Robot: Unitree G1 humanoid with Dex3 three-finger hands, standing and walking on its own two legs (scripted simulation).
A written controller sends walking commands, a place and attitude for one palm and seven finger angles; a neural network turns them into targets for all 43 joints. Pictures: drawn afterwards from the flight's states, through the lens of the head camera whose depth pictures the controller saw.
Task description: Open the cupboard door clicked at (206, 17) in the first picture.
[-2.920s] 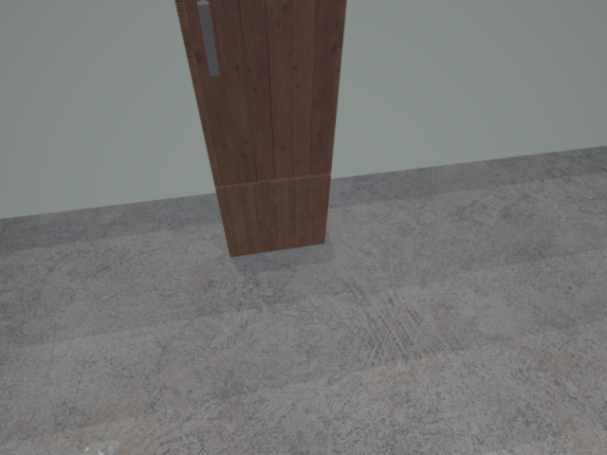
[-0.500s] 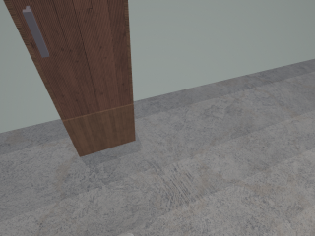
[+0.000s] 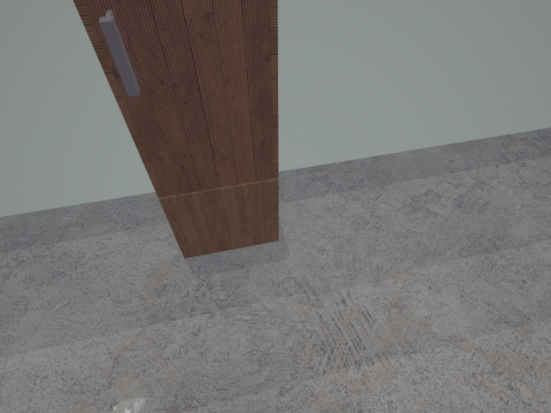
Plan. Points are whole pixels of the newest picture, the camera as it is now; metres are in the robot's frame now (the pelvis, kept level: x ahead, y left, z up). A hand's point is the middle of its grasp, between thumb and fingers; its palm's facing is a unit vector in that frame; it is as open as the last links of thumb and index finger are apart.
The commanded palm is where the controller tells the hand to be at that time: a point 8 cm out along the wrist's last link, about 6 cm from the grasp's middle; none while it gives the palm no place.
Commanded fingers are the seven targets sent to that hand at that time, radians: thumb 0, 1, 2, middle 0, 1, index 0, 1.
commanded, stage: turn to face it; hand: left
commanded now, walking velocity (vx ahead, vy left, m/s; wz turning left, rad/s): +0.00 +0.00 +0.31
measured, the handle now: (122, 54) +0.77 +0.34 +0.14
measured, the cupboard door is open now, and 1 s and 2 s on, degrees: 0 0 0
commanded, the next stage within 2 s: take the last steps up to it in 0.16 s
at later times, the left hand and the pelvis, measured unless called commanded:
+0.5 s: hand out of the picture -0.09 +0.18 -0.18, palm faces +0.29 -0.94 -0.19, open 7.3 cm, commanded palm none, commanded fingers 0.00 0.90 0.90 -0.20 -0.30 -0.20 -0.30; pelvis +0.01 +0.02 -0.01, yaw +11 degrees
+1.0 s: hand (163, 374) +0.22 +0.21 -0.17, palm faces +0.20 -0.96 -0.20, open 7.3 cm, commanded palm none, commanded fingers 0.00 0.90 0.90 -0.20 -0.30 -0.20 -0.30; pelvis +0.15 +0.01 -0.02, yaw +11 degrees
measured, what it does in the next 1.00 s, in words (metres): walks ahead: right foot, then left foot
